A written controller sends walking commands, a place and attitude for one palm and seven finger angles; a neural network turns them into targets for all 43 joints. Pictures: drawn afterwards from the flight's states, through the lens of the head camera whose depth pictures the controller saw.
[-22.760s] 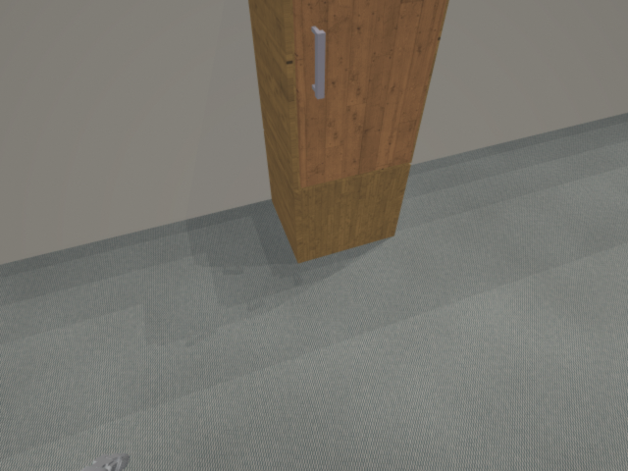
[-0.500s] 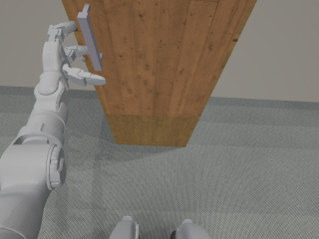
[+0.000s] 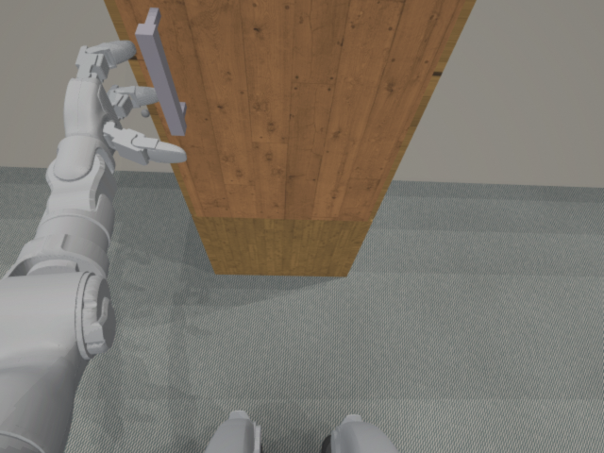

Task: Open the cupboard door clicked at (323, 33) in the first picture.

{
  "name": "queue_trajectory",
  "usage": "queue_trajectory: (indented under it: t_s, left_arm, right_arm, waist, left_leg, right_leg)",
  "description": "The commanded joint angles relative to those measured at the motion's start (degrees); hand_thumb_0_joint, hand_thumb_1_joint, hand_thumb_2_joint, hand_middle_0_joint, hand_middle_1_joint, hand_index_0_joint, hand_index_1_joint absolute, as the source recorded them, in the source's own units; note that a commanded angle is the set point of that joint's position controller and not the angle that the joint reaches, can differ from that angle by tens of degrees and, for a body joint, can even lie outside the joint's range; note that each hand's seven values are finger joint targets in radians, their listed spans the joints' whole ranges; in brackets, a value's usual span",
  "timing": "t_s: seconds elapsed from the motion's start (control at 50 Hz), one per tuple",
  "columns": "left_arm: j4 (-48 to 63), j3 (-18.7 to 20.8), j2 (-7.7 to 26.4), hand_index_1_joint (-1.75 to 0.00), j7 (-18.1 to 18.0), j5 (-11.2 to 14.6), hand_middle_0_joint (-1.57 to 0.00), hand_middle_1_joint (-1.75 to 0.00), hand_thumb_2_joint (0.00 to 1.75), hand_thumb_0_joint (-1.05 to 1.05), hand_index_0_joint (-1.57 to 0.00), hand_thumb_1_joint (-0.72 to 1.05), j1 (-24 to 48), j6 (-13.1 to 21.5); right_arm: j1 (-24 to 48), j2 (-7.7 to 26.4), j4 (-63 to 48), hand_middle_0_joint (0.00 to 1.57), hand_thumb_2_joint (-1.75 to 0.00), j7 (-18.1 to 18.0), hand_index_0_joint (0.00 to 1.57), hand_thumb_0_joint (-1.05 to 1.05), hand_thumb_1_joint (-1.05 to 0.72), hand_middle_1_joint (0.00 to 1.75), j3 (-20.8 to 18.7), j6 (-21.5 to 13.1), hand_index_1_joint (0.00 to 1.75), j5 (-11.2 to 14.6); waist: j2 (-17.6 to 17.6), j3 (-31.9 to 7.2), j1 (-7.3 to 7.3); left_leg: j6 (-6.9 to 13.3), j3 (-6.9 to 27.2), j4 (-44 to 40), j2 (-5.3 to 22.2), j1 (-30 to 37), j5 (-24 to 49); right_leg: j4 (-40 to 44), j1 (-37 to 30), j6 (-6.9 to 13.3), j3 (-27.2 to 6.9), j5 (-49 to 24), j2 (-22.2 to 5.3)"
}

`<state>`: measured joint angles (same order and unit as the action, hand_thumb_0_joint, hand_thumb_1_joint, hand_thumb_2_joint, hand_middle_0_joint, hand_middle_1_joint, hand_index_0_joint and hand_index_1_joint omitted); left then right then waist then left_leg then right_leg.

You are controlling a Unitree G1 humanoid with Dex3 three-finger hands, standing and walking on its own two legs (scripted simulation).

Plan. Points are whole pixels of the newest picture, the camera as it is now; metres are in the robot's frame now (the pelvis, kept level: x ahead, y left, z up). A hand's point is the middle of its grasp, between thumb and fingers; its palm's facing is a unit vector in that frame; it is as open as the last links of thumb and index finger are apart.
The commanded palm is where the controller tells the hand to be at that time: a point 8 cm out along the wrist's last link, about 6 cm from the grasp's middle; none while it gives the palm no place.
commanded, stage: move the hooked fingers beside the handle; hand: left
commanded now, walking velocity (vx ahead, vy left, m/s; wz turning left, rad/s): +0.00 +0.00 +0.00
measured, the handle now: (167, 77) +0.58 +0.16 +0.11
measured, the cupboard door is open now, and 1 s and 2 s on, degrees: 0 0 0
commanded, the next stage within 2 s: slide the fingers in behind the handle in 1.98 s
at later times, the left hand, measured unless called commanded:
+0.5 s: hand (136, 108) +0.52 +0.20 +0.11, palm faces +0.01 -1.00 -0.01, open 14.9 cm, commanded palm +0.51 +0.22 +0.11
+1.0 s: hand (127, 103) +0.53 +0.21 +0.11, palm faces -0.03 -1.00 +0.00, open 14.2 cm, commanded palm +0.52 +0.25 +0.11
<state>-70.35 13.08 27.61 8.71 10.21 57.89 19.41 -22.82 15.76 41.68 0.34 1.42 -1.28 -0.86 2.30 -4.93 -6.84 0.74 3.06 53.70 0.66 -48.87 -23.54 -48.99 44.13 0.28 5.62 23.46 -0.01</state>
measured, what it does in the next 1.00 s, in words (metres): stands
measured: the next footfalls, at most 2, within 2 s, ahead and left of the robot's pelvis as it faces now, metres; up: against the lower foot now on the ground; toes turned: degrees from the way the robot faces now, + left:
none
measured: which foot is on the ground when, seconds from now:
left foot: down 0.00-1.00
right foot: down 0.00-1.00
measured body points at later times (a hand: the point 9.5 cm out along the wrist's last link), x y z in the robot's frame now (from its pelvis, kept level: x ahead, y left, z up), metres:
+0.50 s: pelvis +0.00 +0.00 +0.00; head +0.12 +0.02 +0.43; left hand +0.52 +0.25 +0.11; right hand -0.01 -0.26 -0.11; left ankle +0.01 +0.10 -0.69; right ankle -0.01 -0.12 -0.69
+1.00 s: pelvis +0.01 +0.01 +0.00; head +0.13 +0.02 +0.43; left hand +0.53 +0.26 +0.11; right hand -0.02 -0.26 -0.11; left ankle +0.01 +0.10 -0.69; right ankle -0.01 -0.12 -0.69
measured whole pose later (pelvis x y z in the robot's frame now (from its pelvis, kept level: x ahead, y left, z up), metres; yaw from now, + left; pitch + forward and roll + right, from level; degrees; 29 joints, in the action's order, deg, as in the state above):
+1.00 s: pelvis +0.01 +0.01 +0.00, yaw -4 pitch +20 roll -4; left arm -70.6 24.8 36.7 20.0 6.6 55.4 17.6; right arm -23.4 16.4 36.4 -1.8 2.9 3.8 0.1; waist 1.9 -5.2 -10.0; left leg 1.4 0.2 53.6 2.5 -49.0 -24.6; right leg -48.1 45.3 -0.4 2.6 22.7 1.7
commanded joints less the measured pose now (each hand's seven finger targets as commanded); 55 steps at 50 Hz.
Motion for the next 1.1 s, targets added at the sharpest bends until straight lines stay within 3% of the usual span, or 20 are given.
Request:
queue_trajectory:
  t_s: [0.0, 0.04, 0.2, 0.24, 0.28, 0.32, 0.38, 0.42, 0.52, 0.54, 0.6, 0.66, 0.7, 0.78, 0.86, 0.9, 0.94, 0.96, 1.02, 1.08]
  left_arm:
    - [16.3, -3.9, 1.1, -1.2, 5.6, -3.0, -0.3, -1.2, 0.3, 0.0, -0.3, -0.5, 35.7, 4.9]
    - [15.6, -4.5, 0.2, -1.2, 5.8, -3.0, -0.3, -1.2, 0.3, 0.0, -0.3, -0.5, 35.5, 4.8]
    - [14.0, -0.3, 5.7, -1.2, 6.8, -3.1, -0.3, -1.2, 0.3, 0.0, -0.3, -0.5, 33.2, 4.0]
    - [14.4, -1.3, 4.7, -1.2, 7.1, -3.0, -0.3, -1.2, 0.3, 0.0, -0.3, -0.5, 34.1, 4.0]
    - [14.5, 1.8, 8.2, -1.2, 7.2, -3.0, -0.3, -1.2, 0.3, 0.0, -0.3, -0.5, 32.6, 3.9]
    - [16.3, 1.6, 7.9, -1.2, 7.7, -2.7, -0.3, -1.2, 0.3, 0.0, -0.3, -0.5, 32.1, 4.2]
    - [14.2, 2.8, 9.4, -1.2, 8.0, -2.6, -0.3, -1.2, 0.3, 0.0, -0.3, -0.5, 30.7, 3.5]
    - [15.9, 4.3, 11.5, -1.2, 7.9, -2.8, -0.3, -1.2, 0.3, 0.0, -0.3, -0.5, 30.6, 4.0]
    - [15.9, 4.4, 11.5, -1.2, 8.4, -2.7, -0.3, -1.2, 0.3, 0.0, -0.3, -0.5, 28.6, 3.8]
    - [15.9, 5.3, 12.1, -1.2, 8.5, -2.7, -0.3, -1.2, 0.3, 0.0, -0.3, -0.5, 27.9, 3.9]
    - [14.4, 7.5, 15.4, -1.2, 8.9, -2.6, -0.3, -1.2, 0.3, 0.0, -0.3, -0.5, 26.6, 3.4]
    - [13.8, 9.3, 18.4, -1.2, 9.4, -3.0, -0.3, -1.2, 0.3, 0.0, -0.3, -0.5, 25.9, 3.3]
    - [12.2, 8.5, 17.9, -1.2, 9.9, -3.1, -0.3, -1.2, 0.3, 0.0, -0.3, -0.5, 25.7, 2.8]
    - [13.8, 10.8, 20.7, -1.2, 10.7, -3.0, -0.3, -1.2, 0.3, 0.0, -0.3, -0.5, 25.1, 3.0]
    - [11.9, 11.7, 21.7, -1.2, 11.6, -2.3, -0.3, -1.2, 0.3, 0.0, -0.3, -0.5, 22.8, 2.3]
    - [12.4, 11.4, 22.5, -1.2, 11.8, -2.6, -0.3, -1.2, 0.3, 0.0, -0.3, -0.5, 24.5, 2.0]
    - [12.4, 14.4, 26.6, -1.2, 11.7, -3.0, -0.3, -1.2, 0.3, 0.0, -0.3, -0.5, 23.2, 2.2]
    - [11.8, 13.1, 24.7, -1.2, 12.0, -3.1, -0.3, -1.2, 0.3, 0.0, -0.3, -0.5, 21.9, 1.9]
    - [12.9, 14.0, 26.4, -1.2, 12.4, -3.0, -0.3, -1.2, 0.3, 0.0, -0.3, -0.5, 22.6, 2.0]
    - [11.4, 15.6, 28.6, -1.2, 12.6, -2.9, -0.3, -1.2, 0.3, 0.0, -0.3, -0.5, 21.9, 1.6]
  right_arm:
    - [-10.0, 10.3, -2.3, 0.2, -0.9, -1.1, 0.2, 0.0, -0.9, 0.3, -3.6, -0.8, 0.3, 0.3]
    - [-9.9, 10.1, -2.3, 0.2, -0.9, -1.2, 0.2, 0.0, -0.9, 0.3, -3.5, -0.8, 0.3, 0.2]
    - [-10.4, 10.6, -3.2, 0.2, -0.9, -1.6, 0.2, 0.0, -0.9, 0.3, -3.3, 0.0, 0.3, 0.4]
    - [-10.4, 10.3, -3.3, 0.2, -0.9, -1.7, 0.2, 0.0, -0.9, 0.3, -3.1, 0.1, 0.3, 0.4]
    - [-10.8, 10.7, -3.3, 0.2, -0.9, -1.7, 0.2, 0.0, -0.9, 0.3, -3.3, 0.3, 0.3, 0.3]
    - [-10.9, 10.5, -3.8, 0.2, -0.9, -1.7, 0.2, 0.0, -0.9, 0.3, -3.3, 0.5, 0.3, 0.3]
    - [-10.6, 10.6, -4.0, 0.2, -0.9, -1.8, 0.2, 0.0, -0.9, 0.3, -3.1, 1.1, 0.3, 0.5]
    - [-10.6, 10.7, -4.3, 0.2, -0.9, -2.0, 0.2, 0.0, -0.9, 0.3, -3.1, 1.4, 0.3, 0.5]
    - [-10.8, 10.6, -4.9, 0.2, -0.9, -2.1, 0.2, 0.0, -0.9, 0.3, -3.1, 2.0, 0.3, 0.5]
    - [-10.6, 10.5, -4.8, 0.2, -0.9, -2.1, 0.2, 0.0, -0.9, 0.3, -3.3, 2.1, 0.3, 0.5]
    - [-10.5, 10.9, -5.1, 0.2, -0.9, -2.3, 0.2, 0.0, -0.9, 0.3, -3.1, 2.5, 0.3, 0.7]
    - [-10.4, 11.0, -5.6, 0.2, -0.9, -2.6, 0.2, 0.0, -0.9, 0.3, -2.8, 2.9, 0.3, 0.8]
    - [-10.2, 10.9, -5.9, 0.2, -0.9, -2.7, 0.2, 0.0, -0.9, 0.3, -2.7, 3.1, 0.3, 0.9]
    - [-10.7, 11.1, -6.4, 0.2, -0.9, -2.9, 0.2, 0.0, -0.9, 0.3, -2.9, 3.4, 0.3, 0.8]
    - [-10.7, 11.2, -7.0, 0.2, -0.9, -3.1, 0.2, 0.0, -0.9, 0.3, -2.7, 3.9, 0.3, 1.0]
    - [-10.5, 11.3, -7.3, 0.2, -0.9, -3.1, 0.2, 0.0, -0.9, 0.3, -2.5, 4.1, 0.3, 1.1]
    - [-10.9, 11.5, -7.5, 0.2, -0.9, -3.3, 0.2, 0.0, -0.9, 0.3, -2.6, 4.4, 0.3, 1.0]
    - [-10.7, 11.2, -8.0, 0.2, -0.9, -3.3, 0.2, 0.0, -0.9, 0.3, -2.5, 4.5, 0.3, 1.1]
    - [-10.9, 11.4, -8.2, 0.2, -0.9, -3.4, 0.2, 0.0, -0.9, 0.3, -2.4, 4.8, 0.3, 1.1]
    - [-11.0, 11.7, -8.3, 0.2, -0.9, -3.5, 0.2, 0.0, -0.9, 0.3, -2.4, 5.0, 0.3, 1.1]
  waist:
    - [8.3, -26.5, -7.67]
    - [9.2, -26.4, -7.89]
    - [7.9, -26.2, -7.16]
    - [9.3, -26.1, -7.53]
    - [8.3, -27.5, -6.6]
    - [9.5, -28.9, -6.18]
    - [7.3, -25.9, -6.35]
    - [9.4, -27.3, -5.52]
    - [8.3, -27.3, -5.59]
    - [9.3, -28.1, -5.09]
    - [5.7, -25.7, -5.21]
    - [7.4, -25.9, -4.59]
    - [6.4, -24.0, -5.33]
    - [9.0, -28.1, -4.24]
    - [5.6, -26.7, -4.46]
    - [6.9, -25.4, -4.87]
    - [6.9, -27.5, -3.67]
    - [7.3, -27.3, -3.73]
    - [9.3, -27.1, -3.48]
    - [6.6, -26.6, -3.82]
  left_leg:
    - [0.0, 3.4, -5.1, 0.7, 31.0, 21.3]
    - [-0.1, 3.3, -4.7, 0.8, 31.7, 21.6]
    - [0.1, 2.9, -4.8, 0.9, 29.5, 20.8]
    - [0.1, 3.1, -4.9, 1.0, 30.2, 21.6]
    - [0.0, 3.0, -4.6, 1.0, 30.2, 22.6]
    - [0.1, 2.7, -4.5, 0.9, 31.1, 25.0]
    - [0.3, 2.2, -4.8, 1.0, 28.1, 22.7]
    - [0.2, 2.4, -4.8, 1.0, 29.3, 24.3]
    - [0.2, 2.3, -4.9, 1.2, 29.8, 26.2]
    - [0.1, 2.0, -4.7, 1.2, 30.3, 26.4]
    - [0.5, 1.5, -5.1, 1.2, 26.8, 23.6]
    - [0.5, 1.1, -5.0, 1.1, 25.8, 23.8]
    - [0.7, 0.9, -5.0, 1.0, 24.4, 21.9]
    - [0.5, 0.8, -4.4, 1.1, 26.6, 25.3]
    - [0.8, 0.4, -4.4, 1.2, 24.6, 25.5]
    - [0.9, 0.1, -4.7, 1.1, 23.3, 23.3]
    - [0.8, 0.2, -4.6, 1.1, 23.4, 24.8]
    - [0.8, 0.0, -4.5, 1.0, 23.1, 25.0]
    - [0.6, 0.0, -4.5, 1.1, 23.9, 25.6]
    - [0.8, -0.1, -4.4, 1.4, 22.6, 24.4]
  right_leg:
    - [5.4, 2.4, 1.5, -2.1, -15.0, 3.4]
    - [5.3, 3.6, 1.4, -2.0, -14.8, 3.4]
    - [5.5, 2.1, 1.3, -2.3, -14.7, 3.4]
    - [5.3, 3.1, 1.3, -2.1, -14.6, 3.5]
    - [5.3, 1.5, 1.3, -2.2, -15.5, 3.6]
    - [5.1, 0.4, 1.4, -2.3, -16.9, 3.7]
    - [5.7, -0.3, 1.1, -2.4, -16.7, 3.7]
    - [5.3, -0.4, 1.4, -2.4, -17.0, 3.7]
    - [5.3, -1.0, 1.2, -2.3, -18.1, 3.9]
    - [5.4, -1.0, 1.1, -2.4, -18.4, 3.8]
    - [5.8, -2.8, 0.9, -2.6, -18.4, 3.9]
    - [5.4, -3.3, 0.9, -2.8, -18.9, 3.7]
    - [5.7, -2.7, 0.8, -2.9, -17.8, 3.8]
    - [5.1, -3.7, 0.8, -3.2, -19.9, 3.7]
    - [5.3, -5.0, 0.5, -3.2, -21.1, 3.9]
    - [5.5, -4.7, 0.4, -3.4, -20.0, 3.8]
    - [5.1, -6.4, 0.6, -3.6, -21.2, 3.8]
    - [5.0, -6.4, 0.5, -3.5, -21.5, 3.8]
    - [4.8, -5.5, 0.7, -3.4, -21.0, 3.8]
    - [5.2, -6.0, 0.4, -3.5, -20.7, 3.8]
